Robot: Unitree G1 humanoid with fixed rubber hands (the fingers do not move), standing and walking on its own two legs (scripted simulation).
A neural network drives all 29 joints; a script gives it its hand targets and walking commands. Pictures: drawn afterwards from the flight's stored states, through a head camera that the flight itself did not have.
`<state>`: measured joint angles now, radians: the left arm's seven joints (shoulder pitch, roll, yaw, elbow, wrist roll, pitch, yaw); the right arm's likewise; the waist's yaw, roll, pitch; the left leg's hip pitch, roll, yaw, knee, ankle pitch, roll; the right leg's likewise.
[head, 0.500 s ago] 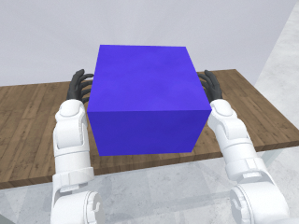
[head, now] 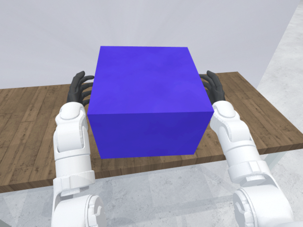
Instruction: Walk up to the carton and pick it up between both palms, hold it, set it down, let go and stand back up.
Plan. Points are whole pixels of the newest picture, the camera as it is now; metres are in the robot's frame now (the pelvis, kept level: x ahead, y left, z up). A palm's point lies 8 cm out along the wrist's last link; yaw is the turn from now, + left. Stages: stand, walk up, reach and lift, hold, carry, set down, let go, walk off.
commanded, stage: hold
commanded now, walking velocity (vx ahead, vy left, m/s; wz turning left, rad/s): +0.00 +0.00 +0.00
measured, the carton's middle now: (146, 99) +0.42 +0.01 +0.15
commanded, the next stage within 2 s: none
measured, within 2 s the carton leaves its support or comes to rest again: neither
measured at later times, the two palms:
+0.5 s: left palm (77, 102) +0.36 +0.18 +0.19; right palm (215, 102) +0.36 -0.17 +0.18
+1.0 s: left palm (75, 103) +0.36 +0.18 +0.20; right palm (215, 101) +0.36 -0.17 +0.18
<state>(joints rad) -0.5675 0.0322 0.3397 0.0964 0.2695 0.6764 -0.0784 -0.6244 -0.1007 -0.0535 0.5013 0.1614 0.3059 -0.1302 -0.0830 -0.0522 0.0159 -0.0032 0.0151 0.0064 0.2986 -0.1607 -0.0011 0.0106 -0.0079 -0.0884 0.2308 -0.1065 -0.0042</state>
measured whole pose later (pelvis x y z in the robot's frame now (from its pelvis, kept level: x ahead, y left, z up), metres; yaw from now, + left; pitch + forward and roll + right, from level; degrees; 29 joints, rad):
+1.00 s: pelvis +0.00 +0.00 +0.00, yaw +0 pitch -7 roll -1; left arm -0.55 0.04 0.32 0.07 0.26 0.68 -0.07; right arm -0.61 -0.10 -0.05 0.48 0.18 0.30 -0.13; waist -0.09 -0.05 0.02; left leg -0.01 0.01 0.00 0.31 -0.16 0.00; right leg 0.00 -0.01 -0.09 0.23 -0.11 0.00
